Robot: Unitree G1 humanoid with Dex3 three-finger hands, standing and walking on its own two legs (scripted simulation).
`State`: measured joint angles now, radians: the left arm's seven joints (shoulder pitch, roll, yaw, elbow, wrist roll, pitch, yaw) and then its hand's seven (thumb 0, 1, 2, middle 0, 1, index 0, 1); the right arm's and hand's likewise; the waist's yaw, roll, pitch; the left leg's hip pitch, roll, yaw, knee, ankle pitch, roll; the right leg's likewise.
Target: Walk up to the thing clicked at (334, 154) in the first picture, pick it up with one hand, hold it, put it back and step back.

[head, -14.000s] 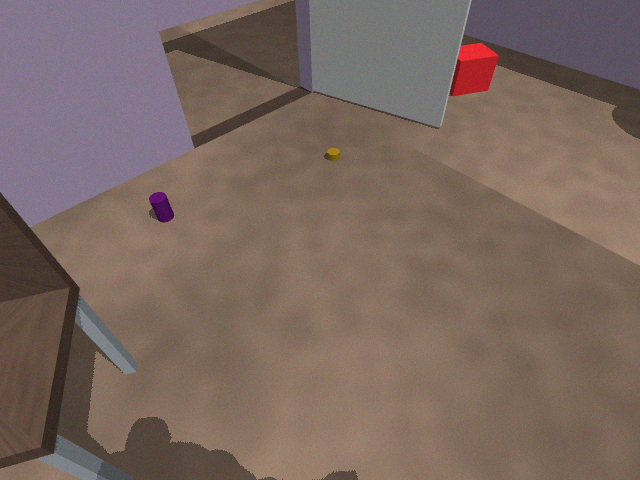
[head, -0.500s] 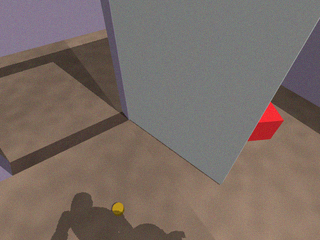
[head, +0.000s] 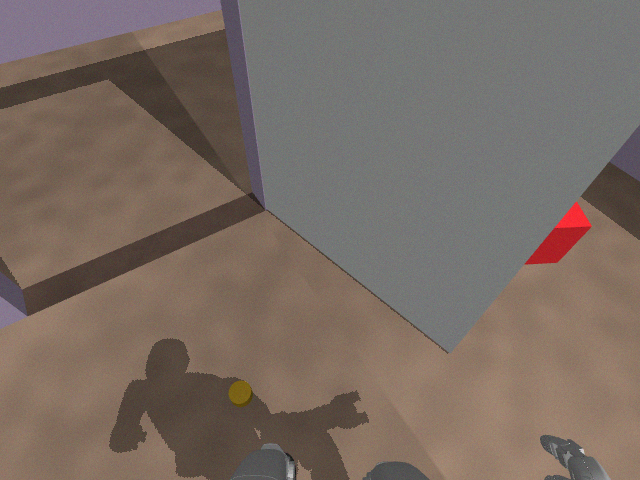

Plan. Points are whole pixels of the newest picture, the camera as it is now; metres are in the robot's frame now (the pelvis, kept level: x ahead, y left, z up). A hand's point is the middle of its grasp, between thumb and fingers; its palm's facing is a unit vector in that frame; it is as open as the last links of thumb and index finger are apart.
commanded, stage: walk up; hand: left
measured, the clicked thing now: (240, 393) +0.41 +0.24 -0.73
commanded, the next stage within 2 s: none
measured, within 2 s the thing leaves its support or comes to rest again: neither
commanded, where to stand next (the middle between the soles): +0.05 -0.02 m, yaw +0 degrees
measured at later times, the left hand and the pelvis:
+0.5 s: hand out of the picture -0.02 +0.27 -0.13, palm faces -0.01 -0.92 -0.39, open 7.4 cm; pelvis -0.01 -0.01 +0.01, yaw +0 degrees
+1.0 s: hand out of the picture +0.10 +0.24 -0.12, palm faces +0.00 -0.89 -0.46, open 7.4 cm; pelvis -0.04 -0.03 +0.00, yaw +2 degrees
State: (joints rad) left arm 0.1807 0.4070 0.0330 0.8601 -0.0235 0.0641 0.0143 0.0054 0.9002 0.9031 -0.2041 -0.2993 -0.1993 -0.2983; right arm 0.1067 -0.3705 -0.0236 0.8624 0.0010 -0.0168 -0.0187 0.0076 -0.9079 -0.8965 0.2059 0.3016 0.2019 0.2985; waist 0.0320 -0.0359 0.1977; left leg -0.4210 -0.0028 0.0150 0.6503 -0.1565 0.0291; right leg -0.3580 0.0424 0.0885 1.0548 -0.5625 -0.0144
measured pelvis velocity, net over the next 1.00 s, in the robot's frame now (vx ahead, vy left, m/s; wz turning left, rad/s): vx -0.04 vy -0.03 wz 0.04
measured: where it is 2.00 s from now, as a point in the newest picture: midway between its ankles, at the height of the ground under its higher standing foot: outside the picture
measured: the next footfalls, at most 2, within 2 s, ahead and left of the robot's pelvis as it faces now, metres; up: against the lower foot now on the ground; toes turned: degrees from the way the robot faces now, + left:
right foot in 0.18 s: -0.03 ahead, -0.14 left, +0.00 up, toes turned -3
left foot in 0.48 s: +0.05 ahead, +0.10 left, +0.00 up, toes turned +1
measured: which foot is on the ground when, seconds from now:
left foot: down 0.00-0.22, up 0.24-0.46, down 0.48-0.82, up 0.84-1.00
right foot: up 0.00-0.16, down 0.18-0.50, up 0.52-0.80, down 0.82-1.00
